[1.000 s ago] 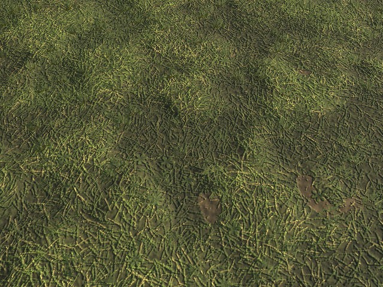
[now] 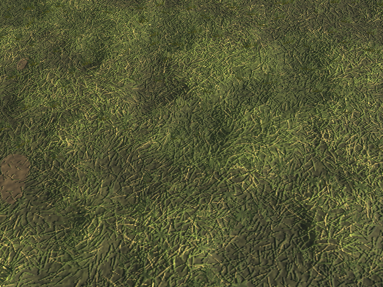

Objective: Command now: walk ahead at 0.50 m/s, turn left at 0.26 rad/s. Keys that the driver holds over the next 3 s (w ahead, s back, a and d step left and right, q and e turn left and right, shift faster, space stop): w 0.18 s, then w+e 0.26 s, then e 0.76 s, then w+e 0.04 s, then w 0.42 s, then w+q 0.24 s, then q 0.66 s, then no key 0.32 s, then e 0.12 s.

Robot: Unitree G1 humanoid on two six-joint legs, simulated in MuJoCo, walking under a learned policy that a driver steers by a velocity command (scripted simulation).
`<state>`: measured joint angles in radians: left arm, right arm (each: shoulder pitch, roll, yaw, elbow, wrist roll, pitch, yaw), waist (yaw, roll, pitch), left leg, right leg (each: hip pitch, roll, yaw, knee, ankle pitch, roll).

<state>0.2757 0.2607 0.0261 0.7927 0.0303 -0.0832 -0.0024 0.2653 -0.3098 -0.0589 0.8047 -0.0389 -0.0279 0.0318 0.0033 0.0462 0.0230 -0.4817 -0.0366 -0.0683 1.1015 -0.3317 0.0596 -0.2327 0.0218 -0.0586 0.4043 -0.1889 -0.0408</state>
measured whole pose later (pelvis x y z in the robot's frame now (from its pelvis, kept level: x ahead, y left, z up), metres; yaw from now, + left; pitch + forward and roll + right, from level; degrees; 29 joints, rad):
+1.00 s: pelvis +0.37 +0.01 -0.01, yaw -21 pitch +1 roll +1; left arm 0.22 0.26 0.07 0.77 0.01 0.02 0.00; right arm 0.16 -0.24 -0.04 0.77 -0.03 0.04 -0.03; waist 0.02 0.02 0.08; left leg -0.54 0.04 -0.05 1.07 -0.39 -0.04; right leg -0.37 0.12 0.03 0.44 -0.08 -0.12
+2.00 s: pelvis +0.56 -0.13 +0.00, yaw -29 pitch +1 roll -1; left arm 0.34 0.21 0.03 0.89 0.02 -0.09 0.01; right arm 0.26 -0.26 -0.07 0.87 -0.03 -0.02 0.04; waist 0.00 0.05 0.03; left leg -0.63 0.05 0.00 1.00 -0.17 0.04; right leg -0.01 0.03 -0.15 0.25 -0.26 -0.05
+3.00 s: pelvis +0.70 -0.24 +0.00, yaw -6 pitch +0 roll +1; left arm 0.23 0.22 0.01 0.82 0.02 0.00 0.03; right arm 0.20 -0.27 -0.05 0.86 -0.01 0.06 -0.02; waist 0.02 0.03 0.04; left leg -0.26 -0.06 -0.08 0.68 -0.42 -0.04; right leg -0.19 0.04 0.04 0.43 -0.23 -0.05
